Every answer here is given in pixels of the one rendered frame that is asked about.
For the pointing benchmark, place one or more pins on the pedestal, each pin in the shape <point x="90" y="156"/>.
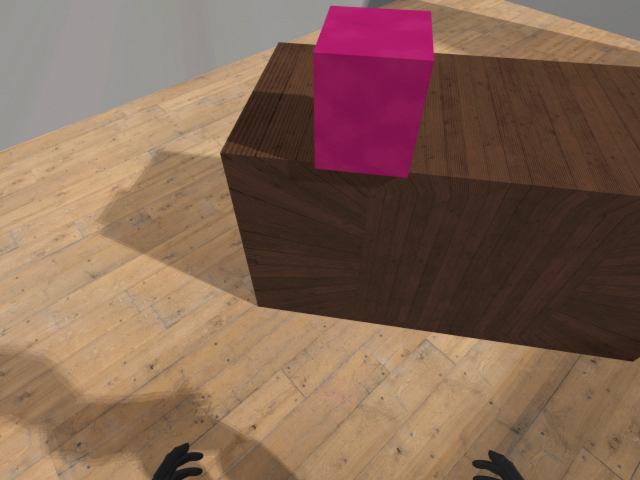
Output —
<point x="519" y="221"/>

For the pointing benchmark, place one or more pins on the carton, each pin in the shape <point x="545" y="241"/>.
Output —
<point x="371" y="72"/>

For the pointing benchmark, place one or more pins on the right robot hand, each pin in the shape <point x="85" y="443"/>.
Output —
<point x="500" y="466"/>

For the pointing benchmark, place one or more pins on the left robot hand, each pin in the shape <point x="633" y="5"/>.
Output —
<point x="176" y="458"/>

